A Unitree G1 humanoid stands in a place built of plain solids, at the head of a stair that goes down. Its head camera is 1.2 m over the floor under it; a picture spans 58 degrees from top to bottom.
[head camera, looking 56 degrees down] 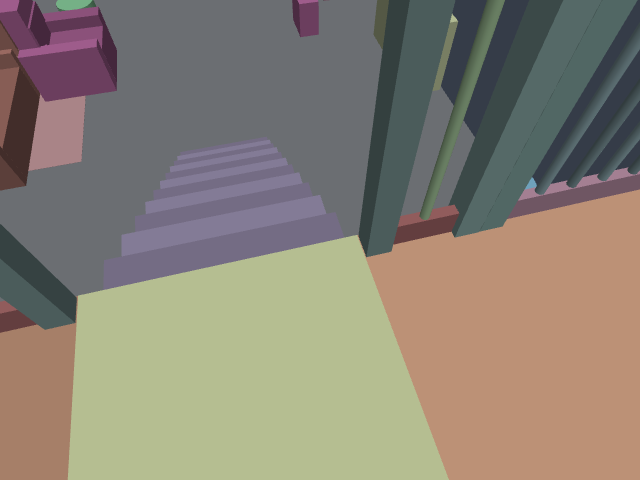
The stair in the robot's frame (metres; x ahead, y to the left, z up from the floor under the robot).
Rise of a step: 0.18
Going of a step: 0.25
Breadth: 0.90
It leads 15 degrees to the left of straight ahead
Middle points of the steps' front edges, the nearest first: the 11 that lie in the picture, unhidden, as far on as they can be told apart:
0.72 0.31 0.00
0.95 0.37 -0.18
1.19 0.43 -0.35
1.43 0.50 -0.53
1.66 0.56 -0.71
1.90 0.62 -0.89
2.14 0.68 -1.07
2.38 0.74 -1.24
2.61 0.81 -1.42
2.85 0.87 -1.60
3.09 0.93 -1.78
